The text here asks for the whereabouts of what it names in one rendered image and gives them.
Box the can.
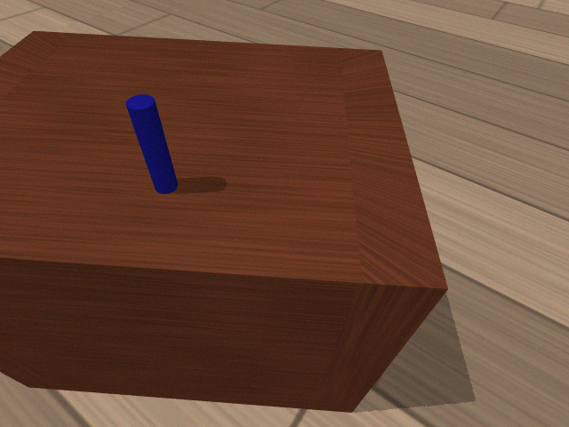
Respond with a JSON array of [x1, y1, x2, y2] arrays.
[[125, 94, 178, 194]]

